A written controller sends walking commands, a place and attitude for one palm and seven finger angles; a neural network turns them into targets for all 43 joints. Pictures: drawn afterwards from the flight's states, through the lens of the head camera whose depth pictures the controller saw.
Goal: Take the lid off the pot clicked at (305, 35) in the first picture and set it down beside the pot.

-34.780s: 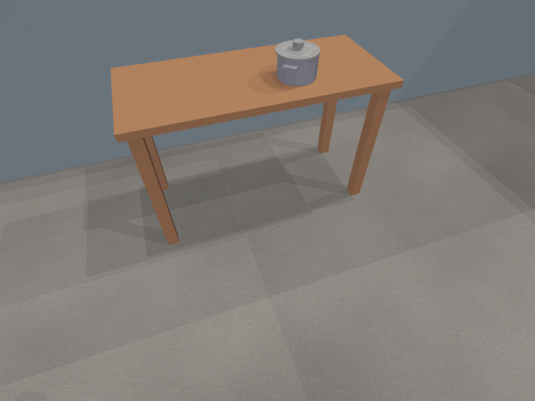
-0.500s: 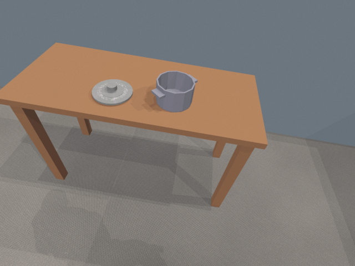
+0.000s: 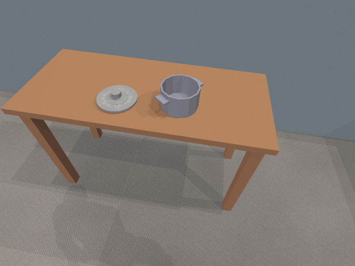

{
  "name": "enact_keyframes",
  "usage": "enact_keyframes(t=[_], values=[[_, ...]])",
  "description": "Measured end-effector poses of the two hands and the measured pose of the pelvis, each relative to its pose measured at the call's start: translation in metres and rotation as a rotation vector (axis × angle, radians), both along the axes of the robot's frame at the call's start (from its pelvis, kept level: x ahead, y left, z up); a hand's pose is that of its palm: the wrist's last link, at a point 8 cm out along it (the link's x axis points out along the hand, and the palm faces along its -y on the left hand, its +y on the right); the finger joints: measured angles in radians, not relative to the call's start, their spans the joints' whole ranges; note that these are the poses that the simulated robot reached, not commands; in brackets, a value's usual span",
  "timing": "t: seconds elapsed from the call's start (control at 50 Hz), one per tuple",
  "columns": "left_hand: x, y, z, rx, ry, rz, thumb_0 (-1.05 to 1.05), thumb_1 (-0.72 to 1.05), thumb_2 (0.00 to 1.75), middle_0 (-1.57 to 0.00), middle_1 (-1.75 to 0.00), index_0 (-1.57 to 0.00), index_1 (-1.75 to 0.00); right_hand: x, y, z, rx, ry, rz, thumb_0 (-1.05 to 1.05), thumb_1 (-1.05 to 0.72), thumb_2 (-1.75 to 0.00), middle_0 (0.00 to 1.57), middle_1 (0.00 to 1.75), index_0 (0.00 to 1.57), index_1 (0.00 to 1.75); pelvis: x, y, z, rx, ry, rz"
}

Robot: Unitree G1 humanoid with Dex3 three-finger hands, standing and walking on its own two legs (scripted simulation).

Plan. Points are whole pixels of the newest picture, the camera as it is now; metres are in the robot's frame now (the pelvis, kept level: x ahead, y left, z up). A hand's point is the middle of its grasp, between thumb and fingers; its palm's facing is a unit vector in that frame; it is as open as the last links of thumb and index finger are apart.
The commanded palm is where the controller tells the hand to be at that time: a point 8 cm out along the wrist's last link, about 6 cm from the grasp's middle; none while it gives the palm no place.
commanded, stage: stop stepping back and stand still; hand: left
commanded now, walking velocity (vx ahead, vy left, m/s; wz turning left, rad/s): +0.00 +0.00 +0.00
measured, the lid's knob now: (116, 93) +0.73 +0.29 -0.09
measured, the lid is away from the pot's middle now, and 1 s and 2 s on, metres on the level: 0.26 0.26 0.26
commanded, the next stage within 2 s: let the arm hang, fingers relaxed in 0.36 s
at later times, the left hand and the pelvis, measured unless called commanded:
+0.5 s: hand out of the picture +0.02 +0.16 -0.18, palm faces +0.04 -0.99 -0.17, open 7.3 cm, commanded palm none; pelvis +0.02 -0.01 +0.00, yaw +0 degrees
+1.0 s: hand out of the picture +0.02 +0.15 -0.18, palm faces +0.04 -0.99 -0.16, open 7.3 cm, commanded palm none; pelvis +0.02 -0.01 +0.00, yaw -1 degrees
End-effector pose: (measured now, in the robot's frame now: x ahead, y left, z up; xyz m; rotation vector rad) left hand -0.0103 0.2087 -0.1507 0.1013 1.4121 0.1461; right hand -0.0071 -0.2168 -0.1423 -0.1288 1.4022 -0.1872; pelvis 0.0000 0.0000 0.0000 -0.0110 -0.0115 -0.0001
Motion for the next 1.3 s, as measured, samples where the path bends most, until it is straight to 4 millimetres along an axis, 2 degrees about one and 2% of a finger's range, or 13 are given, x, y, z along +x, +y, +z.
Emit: enact_keyframes(t=[0.14, 0.26, 0.7, 1.3], values=[[0.028, 0.006, -0.001, 0.019, -0.04, -0.016, 0.02, 0.94, 0.89, -0.2, -0.3, -0.2, -0.3, 0.006, -0.005, 0.003, -0.012, -0.011, -0.016, 0.01, -0.93, -0.9, 0.2, 0.3, 0.2, 0.3, 0.008, -0.004, 0.0, 0.001, -0.004, -0.005], [0.037, 0.007, 0.0, 0.025, -0.054, -0.012, 0.01, 0.93, 0.89, -0.2, -0.3, -0.2, -0.3, 0.007, -0.004, 0.002, -0.008, 0.006, -0.018, 0.01, -0.92, -0.9, 0.2, 0.3, 0.2, 0.3, 0.012, -0.005, 0.0, 0.001, -0.004, -0.002], [0.019, -0.007, -0.001, -0.007, 0.03, 0.003, 0.0, 0.91, 0.89, -0.2, -0.3, -0.2, -0.3, 0.006, 0.001, 0.001, 0.004, 0.041, -0.031, 0.01, -0.92, -0.9, 0.2, 0.3, 0.2, 0.3, 0.02, -0.006, 0.001, 0.004, -0.002, -0.009], [0.023, -0.012, 0.001, 0.006, 0.015, -0.006, 0.0, 0.92, 0.89, -0.2, -0.3, -0.2, -0.3, 0.0, -0.001, -0.001, 0.019, 0.044, -0.053, 0.0, -0.91, -0.9, 0.2, 0.3, 0.2, 0.3, 0.021, -0.013, 0.001, 0.006, -0.006, -0.021]])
